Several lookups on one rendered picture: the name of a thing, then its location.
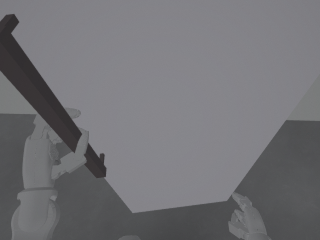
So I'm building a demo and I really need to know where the robot left forearm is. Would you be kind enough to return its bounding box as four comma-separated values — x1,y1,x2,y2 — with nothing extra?
11,187,61,240

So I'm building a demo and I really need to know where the fridge door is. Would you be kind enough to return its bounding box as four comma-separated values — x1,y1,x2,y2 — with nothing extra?
0,0,320,213

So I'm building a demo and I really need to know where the left robot hand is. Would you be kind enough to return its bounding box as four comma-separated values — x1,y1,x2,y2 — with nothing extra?
22,107,89,190

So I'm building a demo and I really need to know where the right robot hand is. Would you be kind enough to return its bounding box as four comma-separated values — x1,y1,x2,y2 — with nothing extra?
228,192,267,240

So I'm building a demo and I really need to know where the handle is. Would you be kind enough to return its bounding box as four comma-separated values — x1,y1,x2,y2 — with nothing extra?
0,14,107,178

